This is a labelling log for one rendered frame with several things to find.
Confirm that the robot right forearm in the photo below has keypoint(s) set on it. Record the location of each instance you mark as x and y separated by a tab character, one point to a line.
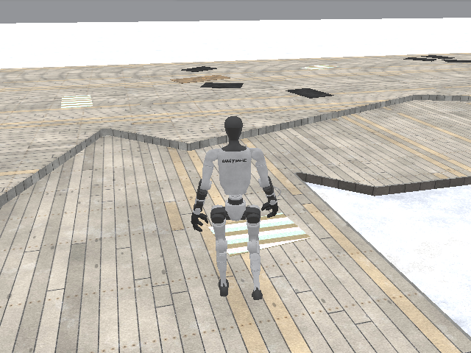
270	194

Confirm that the left robot hand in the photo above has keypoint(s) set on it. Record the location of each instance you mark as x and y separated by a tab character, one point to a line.
195	221

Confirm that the robot right upper arm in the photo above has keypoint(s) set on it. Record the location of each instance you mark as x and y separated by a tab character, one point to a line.
257	155

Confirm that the robot left forearm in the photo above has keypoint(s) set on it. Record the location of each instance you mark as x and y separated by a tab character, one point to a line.
200	199

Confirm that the robot left upper arm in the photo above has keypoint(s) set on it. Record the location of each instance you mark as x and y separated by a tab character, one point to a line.
207	169

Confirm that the right robot hand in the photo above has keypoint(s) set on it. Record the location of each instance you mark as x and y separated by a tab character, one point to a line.
274	208

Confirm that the left robot foot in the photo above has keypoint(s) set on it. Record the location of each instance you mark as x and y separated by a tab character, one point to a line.
223	290

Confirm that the left robot shin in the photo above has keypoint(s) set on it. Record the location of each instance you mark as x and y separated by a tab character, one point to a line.
221	259

